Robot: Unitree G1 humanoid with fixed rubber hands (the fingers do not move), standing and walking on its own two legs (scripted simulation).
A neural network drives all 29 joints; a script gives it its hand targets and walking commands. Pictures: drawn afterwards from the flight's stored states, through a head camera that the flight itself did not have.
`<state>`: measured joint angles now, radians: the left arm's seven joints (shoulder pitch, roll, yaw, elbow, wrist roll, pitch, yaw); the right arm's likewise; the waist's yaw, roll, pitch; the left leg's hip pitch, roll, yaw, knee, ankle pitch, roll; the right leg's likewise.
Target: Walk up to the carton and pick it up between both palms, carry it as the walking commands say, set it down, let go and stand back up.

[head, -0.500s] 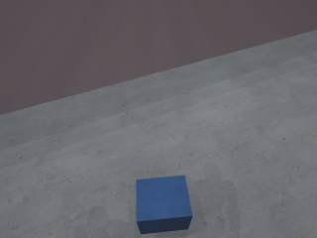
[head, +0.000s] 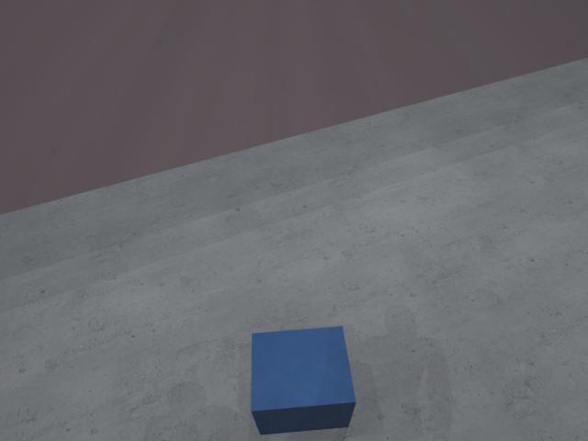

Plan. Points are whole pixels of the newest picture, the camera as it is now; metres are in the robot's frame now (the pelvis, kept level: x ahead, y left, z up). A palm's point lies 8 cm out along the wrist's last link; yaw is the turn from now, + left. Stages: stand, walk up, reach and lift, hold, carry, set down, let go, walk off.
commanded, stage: stand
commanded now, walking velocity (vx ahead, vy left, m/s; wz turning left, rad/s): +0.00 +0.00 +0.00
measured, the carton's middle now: (300, 381) +0.45 +0.02 -0.65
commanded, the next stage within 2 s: reach and lift in 0.06 s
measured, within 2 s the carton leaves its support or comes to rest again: neither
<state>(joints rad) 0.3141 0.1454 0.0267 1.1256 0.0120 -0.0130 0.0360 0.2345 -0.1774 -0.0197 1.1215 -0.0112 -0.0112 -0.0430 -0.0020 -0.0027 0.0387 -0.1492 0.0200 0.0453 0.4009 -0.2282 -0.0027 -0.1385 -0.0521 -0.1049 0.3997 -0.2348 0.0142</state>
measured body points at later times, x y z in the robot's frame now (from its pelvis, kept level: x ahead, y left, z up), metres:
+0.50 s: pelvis -0.01 +0.00 -0.04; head +0.09 +0.00 +0.40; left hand +0.15 +0.22 -0.16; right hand +0.14 -0.22 -0.16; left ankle -0.01 +0.12 -0.74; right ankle -0.01 -0.12 -0.74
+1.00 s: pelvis -0.09 +0.01 -0.09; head +0.07 +0.00 +0.33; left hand +0.24 +0.23 -0.18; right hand +0.25 -0.22 -0.18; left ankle -0.01 +0.12 -0.74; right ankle -0.01 -0.12 -0.74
